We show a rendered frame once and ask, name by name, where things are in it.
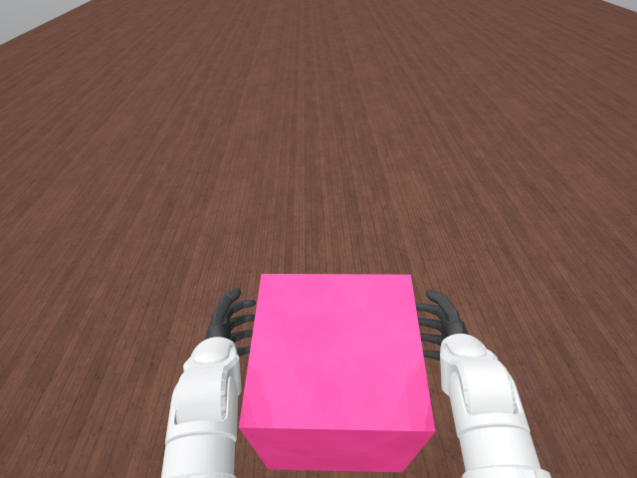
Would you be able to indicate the robot right forearm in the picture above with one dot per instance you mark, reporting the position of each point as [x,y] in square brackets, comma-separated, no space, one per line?
[489,417]

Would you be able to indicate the carton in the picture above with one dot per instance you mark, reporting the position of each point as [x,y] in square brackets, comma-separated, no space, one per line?
[336,377]

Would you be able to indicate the left robot hand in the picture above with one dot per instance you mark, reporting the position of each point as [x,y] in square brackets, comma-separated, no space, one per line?
[221,324]

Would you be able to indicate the right robot hand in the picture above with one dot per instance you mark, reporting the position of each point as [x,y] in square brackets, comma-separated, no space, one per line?
[450,323]

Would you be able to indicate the robot left forearm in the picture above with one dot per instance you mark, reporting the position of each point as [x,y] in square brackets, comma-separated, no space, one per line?
[202,424]

